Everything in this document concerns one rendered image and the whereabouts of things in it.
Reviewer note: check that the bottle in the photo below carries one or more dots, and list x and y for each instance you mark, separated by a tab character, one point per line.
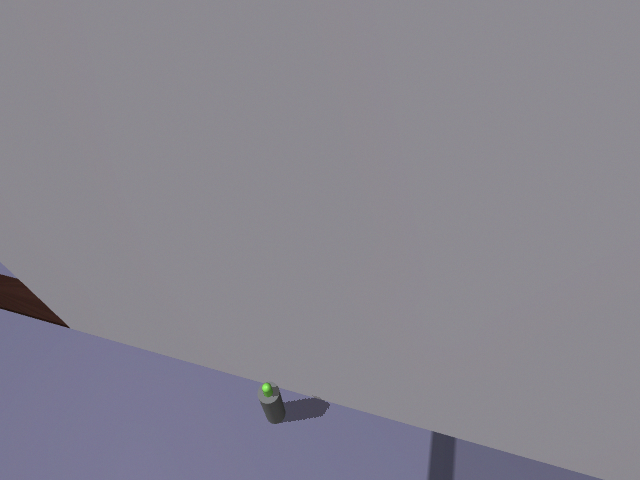
271	401

